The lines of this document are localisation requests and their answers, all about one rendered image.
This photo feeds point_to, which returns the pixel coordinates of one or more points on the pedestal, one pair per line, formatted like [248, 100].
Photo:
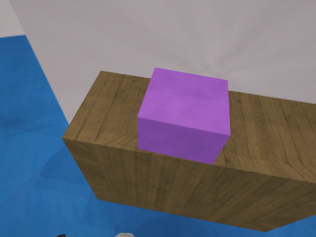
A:
[263, 178]

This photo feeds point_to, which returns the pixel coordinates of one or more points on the carton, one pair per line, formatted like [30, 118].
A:
[184, 115]

